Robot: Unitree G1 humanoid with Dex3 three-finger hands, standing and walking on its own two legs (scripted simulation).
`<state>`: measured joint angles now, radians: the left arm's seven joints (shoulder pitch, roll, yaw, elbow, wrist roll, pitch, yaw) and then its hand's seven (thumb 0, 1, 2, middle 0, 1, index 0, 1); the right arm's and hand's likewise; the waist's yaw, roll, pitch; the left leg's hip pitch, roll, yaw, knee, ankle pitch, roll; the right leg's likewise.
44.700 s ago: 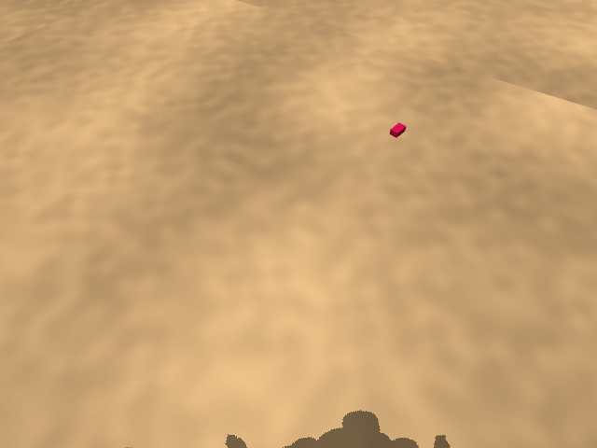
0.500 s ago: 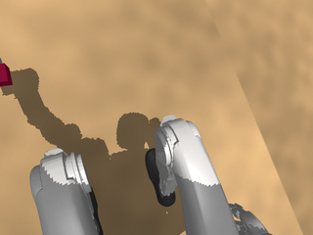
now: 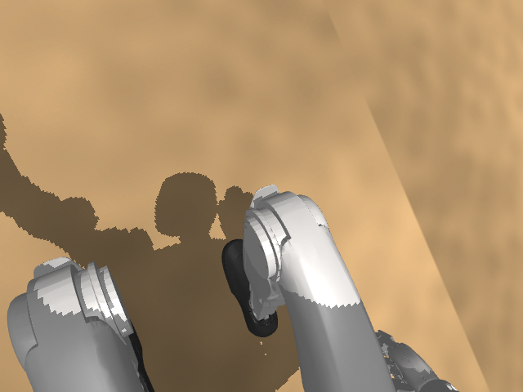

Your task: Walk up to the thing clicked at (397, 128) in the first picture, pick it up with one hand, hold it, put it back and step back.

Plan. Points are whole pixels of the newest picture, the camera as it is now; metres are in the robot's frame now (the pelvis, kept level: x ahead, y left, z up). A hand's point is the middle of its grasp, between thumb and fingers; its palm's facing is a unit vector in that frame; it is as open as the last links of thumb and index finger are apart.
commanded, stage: rest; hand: left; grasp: from above
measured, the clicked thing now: out of the picture +0.51 +0.30 -0.25
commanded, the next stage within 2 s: open in 1.00 s
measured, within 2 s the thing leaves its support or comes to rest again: rests again in 0.76 s
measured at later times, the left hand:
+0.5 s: hand out of the picture +0.49 +0.31 -0.24, palm faces -0.46 -0.09 -0.89, open 7.2 cm
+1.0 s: hand out of the picture +0.49 +0.31 -0.26, palm faces -0.46 -0.08 -0.88, open 7.3 cm
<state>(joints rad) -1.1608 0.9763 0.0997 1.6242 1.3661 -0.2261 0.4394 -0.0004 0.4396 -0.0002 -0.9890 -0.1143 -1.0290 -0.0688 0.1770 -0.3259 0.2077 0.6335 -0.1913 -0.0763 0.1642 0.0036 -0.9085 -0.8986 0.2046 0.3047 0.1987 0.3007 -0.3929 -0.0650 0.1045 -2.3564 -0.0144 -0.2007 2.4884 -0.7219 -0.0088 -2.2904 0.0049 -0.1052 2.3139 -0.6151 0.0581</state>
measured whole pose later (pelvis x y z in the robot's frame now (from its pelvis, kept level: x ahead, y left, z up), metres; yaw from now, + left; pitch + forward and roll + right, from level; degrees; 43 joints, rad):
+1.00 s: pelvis +0.00 +0.01 -0.01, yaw -3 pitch +29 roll -16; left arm -1.16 1.11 0.11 1.69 1.36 -0.23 0.52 -0.01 0.43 0.07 -0.94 -0.20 -0.97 -0.17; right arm 0.15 -0.36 0.33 0.58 -0.23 -0.16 0.20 0.00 -0.91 -0.90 0.20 0.30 0.20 0.30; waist -0.44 -0.14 0.20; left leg -2.35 -0.01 -0.26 2.55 -0.74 0.00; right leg -2.26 0.03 -0.15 2.32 -0.60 0.07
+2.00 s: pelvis -0.01 +0.01 -0.01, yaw -4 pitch +29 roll -17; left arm -1.16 1.13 0.09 1.69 1.33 -0.23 0.52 0.00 -0.20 0.74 -0.33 -0.75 -0.34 -0.74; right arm 0.13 -0.36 0.36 0.59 -0.23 -0.16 0.19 0.00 -0.90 -0.90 0.20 0.31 0.20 0.30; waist -0.45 -0.14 0.21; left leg -2.36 0.00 -0.26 2.54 -0.73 0.01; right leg -2.26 0.03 -0.16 2.30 -0.59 0.07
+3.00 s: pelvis -0.02 +0.00 +0.03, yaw +2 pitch +34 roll -12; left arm -1.15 0.93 -0.01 1.36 1.22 -0.21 0.10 0.00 -0.18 0.75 -0.38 -0.68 -0.37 -0.69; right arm 0.17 -0.36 0.19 0.56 -0.13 0.06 0.09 0.00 -0.90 -0.90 0.20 0.30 0.20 0.30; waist -0.33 -0.01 0.04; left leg -2.31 -0.02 -0.16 2.36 -0.65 0.01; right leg -2.23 -0.02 -0.09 2.20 -0.57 0.04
